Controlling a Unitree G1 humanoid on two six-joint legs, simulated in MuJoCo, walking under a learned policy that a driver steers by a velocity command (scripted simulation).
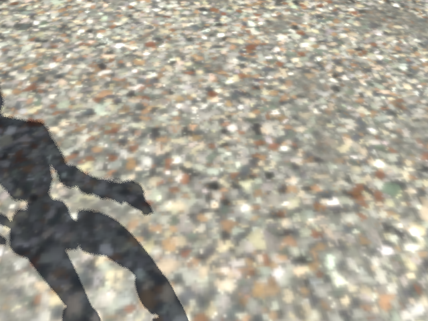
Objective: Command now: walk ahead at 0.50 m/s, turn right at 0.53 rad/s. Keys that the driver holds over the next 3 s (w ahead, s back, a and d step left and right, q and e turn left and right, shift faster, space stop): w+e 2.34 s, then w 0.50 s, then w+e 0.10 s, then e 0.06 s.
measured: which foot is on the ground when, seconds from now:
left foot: down 0.00-0.34, up 0.36-0.80, down 0.82-1.00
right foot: up 0.00-0.32, down 0.34-0.82, up 0.84-1.00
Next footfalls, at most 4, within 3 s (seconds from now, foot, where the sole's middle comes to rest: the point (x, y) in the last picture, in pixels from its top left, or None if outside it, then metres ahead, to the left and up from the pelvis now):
0.34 right None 0.32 -0.18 -0.78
0.82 left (242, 279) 0.64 -0.08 -0.78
1.34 right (356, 269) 0.69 -0.47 -0.78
1.82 left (368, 191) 1.02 -0.59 -0.78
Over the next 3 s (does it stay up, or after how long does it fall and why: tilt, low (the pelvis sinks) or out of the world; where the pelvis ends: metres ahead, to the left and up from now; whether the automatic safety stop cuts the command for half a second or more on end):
stays up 0.97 -1.15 -0.01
